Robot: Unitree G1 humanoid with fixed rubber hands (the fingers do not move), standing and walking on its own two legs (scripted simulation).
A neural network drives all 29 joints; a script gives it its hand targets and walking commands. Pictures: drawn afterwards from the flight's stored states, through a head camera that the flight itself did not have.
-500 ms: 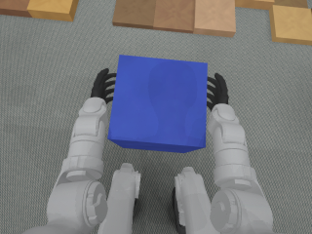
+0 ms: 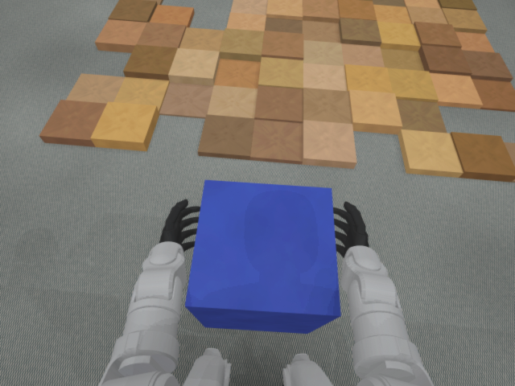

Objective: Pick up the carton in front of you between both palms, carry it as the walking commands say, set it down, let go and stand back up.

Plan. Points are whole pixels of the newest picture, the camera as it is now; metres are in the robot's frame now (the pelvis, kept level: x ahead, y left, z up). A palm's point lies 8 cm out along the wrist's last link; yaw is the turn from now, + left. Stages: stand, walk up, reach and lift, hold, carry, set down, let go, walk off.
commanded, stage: reach and lift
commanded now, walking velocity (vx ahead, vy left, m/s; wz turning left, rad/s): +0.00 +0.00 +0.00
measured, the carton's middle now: (261, 265) +0.35 +0.01 -0.10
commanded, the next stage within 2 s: hold in 1.48 s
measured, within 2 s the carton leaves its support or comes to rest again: neither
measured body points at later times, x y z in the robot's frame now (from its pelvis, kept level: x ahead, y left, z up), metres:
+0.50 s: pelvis +0.03 -0.01 +0.09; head +0.00 +0.00 +0.54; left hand +0.33 +0.15 +0.10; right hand +0.34 -0.15 +0.11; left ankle +0.05 +0.12 -0.65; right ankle +0.04 -0.13 -0.65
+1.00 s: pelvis +0.02 +0.00 +0.10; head +0.00 +0.00 +0.54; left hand +0.33 +0.15 +0.11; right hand +0.34 -0.15 +0.12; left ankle +0.05 +0.12 -0.65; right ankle +0.04 -0.13 -0.65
